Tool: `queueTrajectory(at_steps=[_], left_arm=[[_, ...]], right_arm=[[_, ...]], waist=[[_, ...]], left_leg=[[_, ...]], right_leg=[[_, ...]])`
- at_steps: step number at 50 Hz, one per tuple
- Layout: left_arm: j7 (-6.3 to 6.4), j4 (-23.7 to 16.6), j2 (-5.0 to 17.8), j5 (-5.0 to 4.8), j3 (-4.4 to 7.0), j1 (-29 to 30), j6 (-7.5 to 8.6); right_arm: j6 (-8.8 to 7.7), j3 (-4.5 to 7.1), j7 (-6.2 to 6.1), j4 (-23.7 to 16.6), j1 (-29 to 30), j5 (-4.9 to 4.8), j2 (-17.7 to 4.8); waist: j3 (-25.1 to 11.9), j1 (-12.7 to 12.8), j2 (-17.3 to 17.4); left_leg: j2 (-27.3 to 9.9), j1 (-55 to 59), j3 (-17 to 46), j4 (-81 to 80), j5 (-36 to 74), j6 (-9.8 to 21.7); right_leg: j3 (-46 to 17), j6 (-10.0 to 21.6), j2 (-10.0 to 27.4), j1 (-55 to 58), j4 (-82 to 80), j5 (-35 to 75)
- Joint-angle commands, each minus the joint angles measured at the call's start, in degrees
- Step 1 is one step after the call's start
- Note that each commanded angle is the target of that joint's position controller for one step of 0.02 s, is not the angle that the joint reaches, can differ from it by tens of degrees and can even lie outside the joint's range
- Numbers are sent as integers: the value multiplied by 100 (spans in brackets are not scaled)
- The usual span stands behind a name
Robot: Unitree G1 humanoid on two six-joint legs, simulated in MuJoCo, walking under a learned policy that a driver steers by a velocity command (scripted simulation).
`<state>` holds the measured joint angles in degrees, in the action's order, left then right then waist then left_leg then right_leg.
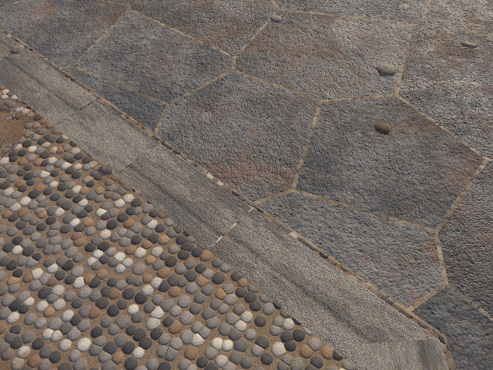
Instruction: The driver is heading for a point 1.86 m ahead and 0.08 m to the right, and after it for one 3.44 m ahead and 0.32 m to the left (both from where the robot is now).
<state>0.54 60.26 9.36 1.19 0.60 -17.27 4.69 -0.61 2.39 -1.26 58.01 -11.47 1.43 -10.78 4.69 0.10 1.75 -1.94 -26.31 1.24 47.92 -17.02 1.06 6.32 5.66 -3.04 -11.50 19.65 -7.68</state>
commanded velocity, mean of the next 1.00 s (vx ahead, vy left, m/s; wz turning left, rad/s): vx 0.03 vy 0.00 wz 0.00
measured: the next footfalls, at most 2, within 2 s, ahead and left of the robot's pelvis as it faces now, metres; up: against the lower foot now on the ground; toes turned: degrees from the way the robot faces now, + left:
left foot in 0.14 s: +0.09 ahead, +0.13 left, +0.00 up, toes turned +1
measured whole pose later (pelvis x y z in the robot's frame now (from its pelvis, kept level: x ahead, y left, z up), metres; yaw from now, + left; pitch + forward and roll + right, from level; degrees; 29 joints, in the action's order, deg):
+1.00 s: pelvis +0.04 +0.04 +0.00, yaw +0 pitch -2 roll +0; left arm 2.6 66.9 6.4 0.5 -0.9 -19.6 0.8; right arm -0.8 -0.9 -2.5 66.9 -18.2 0.3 -6.6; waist 1.2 0.2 -0.2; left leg 1.5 -9.1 -2.1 21.8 -11.3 2.1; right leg 4.3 1.8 -0.5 -7.9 22.0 -12.8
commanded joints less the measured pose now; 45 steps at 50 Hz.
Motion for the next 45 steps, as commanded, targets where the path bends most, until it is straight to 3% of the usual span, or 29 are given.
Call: queueTrajectory(at_steps=[1, 4, 5, 6, 7, 8, 9, 10, 11, 13, 18, 45], left_arm=[[29, -204, 664, 19, 61, -50, 7], [70, -146, 619, 22, 33, -115, -122], [89, -146, 604, -10, 24, -43, -162], [105, -125, 586, -24, 19, -76, -192], [112, -117, 519, -18, 7, -201, -202], [97, -84, 371, -62, 10, -593, -222], [98, 69, 150, -96, -37, -821, -283], [119, 121, 295, -75, -5, -696, -318], [130, 128, 363, -61, 21, -591, -333], [125, 120, 415, -55, 38, -451, -342], [160, 261, 256, -69, -5, -388, -342], [212, 645, 79, -65, -101, -674, -383]], right_arm=[[126, -25, -51, 156, -774, -32, -153], [127, -72, -85, 189, -554, -35, -173], [104, -99, -96, 240, -607, -27, -129], [63, -127, -112, 278, -637, -12, -140], [0, -117, -136, 332, -764, 17, -302], [-64, -95, -151, 324, -674, 1, -567], [-67, -124, -117, 400, -540, -106, -422], [-84, -179, -83, 388, -464, -112, -179], [-94, -188, -77, 408, -455, -123, -140], [-91, -188, -120, 482, -563, -131, -158], [-81, -194, -128, 584, -678, -117, -136], [-36, -279, -131, 857, -1066, -110, 25]], waist=[[-739, -198, -830], [-514, -103, -715], [-416, -177, -613], [-304, -209, -425], [-297, -145, -186], [-204, 205, 239], [-135, 271, 613], [24, 201, 467], [35, 147, 354], [-65, 101, 248], [-101, 52, -89], [66, 8, -156]], left_leg=[[39, 1153, -216, -574, 255, -16], [5, 1398, -237, -1242, 100, 14], [10, 1636, -266, -1760, 302, 46], [-74, 1931, -144, -2409, 776, 70], [-435, 2237, 247, -2663, 1298, 101], [-828, 2139, 711, -2652, 1984, 256], [-833, 1428, 721, -2777, 1549, 387], [-678, 1110, 643, -2900, 1174, 286], [-529, 1091, 509, -2928, 1061, 197], [-415, 1295, 422, -2965, 1110, 154], [-424, 1520, 408, -2975, 1220, 200], [-332, 1492, 365, -3061, 963, 220]], right_leg=[[-691, 565, 1427, -262, -422, 2897], [-1026, 582, 1521, -411, -470, 1160], [-1078, 501, 1481, -521, -390, 626], [-1114, 318, 1385, -659, -312, 187], [-1134, 106, 1233, -785, -195, -159], [-887, -67, 811, -806, -97, -536], [-689, -162, 585, -204, -235, -710], [-737, -199, 640, 126, -208, -452], [-788, -191, 702, 250, -170, -225], [-835, -179, 792, 283, -164, -47], [-831, -244, 819, 264, -248, -94], [-867, -283, 885, 131, -222, -220]])
Keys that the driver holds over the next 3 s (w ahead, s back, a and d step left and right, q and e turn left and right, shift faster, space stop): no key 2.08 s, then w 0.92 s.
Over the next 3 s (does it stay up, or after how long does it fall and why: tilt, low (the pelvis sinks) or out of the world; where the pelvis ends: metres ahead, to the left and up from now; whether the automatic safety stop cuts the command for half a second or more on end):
stays up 0.41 0.06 -0.02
